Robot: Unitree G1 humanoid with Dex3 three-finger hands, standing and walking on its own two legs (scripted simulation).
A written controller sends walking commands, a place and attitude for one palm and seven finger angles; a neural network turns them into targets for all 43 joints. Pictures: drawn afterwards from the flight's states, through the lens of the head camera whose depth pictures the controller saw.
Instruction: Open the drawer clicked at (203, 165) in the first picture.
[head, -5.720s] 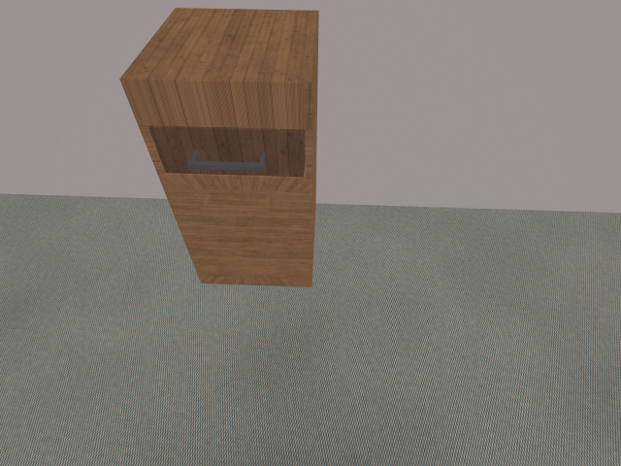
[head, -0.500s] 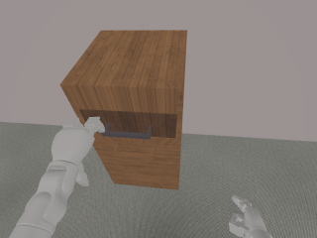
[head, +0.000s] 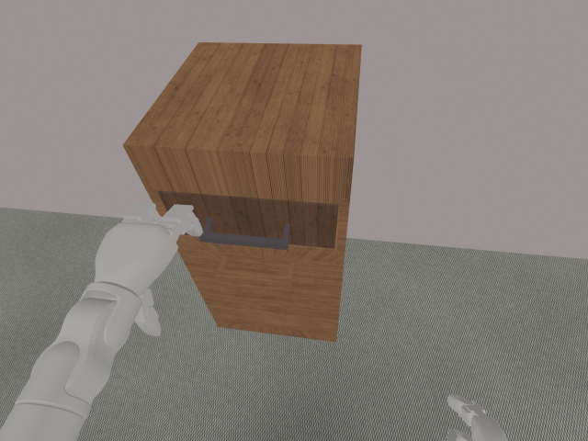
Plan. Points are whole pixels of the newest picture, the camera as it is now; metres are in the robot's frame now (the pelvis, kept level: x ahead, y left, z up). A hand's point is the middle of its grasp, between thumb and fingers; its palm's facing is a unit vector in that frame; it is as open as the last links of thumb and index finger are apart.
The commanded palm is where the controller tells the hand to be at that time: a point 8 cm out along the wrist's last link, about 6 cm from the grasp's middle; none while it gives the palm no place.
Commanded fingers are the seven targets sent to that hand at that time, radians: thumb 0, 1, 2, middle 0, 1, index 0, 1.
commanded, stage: raise the hand with hooked fingers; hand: left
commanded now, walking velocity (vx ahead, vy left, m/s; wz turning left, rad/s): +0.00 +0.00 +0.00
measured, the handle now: (245, 233) +0.53 +0.20 -0.13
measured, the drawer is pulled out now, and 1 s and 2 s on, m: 0.00 0.00 0.00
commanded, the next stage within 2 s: move the hooked fingers above the handle in 0.02 s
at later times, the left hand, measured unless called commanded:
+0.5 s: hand (188, 259) +0.34 +0.22 +0.04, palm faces -0.02 -0.05 -1.00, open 13.8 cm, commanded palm +0.33 +0.22 +0.09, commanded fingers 0.00 -0.50 0.30 -0.30 -1.20 -0.30 -1.20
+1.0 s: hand (207, 254) +0.39 +0.21 -0.02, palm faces -0.06 -0.03 -1.00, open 13.8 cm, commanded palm +0.38 +0.22 +0.04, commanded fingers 0.00 -0.50 0.30 -0.30 -1.20 -0.30 -1.20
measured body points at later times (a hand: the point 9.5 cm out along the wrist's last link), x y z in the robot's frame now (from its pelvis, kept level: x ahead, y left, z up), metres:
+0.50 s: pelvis +0.00 -0.03 -0.01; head +0.04 -0.05 +0.44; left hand +0.34 +0.22 +0.09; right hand +0.17 -0.27 -0.13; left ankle -0.04 +0.07 -0.74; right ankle +0.03 -0.12 -0.74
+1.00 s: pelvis -0.01 -0.02 -0.02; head +0.06 -0.04 +0.42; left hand +0.39 +0.21 +0.04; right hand +0.09 -0.29 -0.16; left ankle -0.04 +0.07 -0.74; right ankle +0.03 -0.12 -0.74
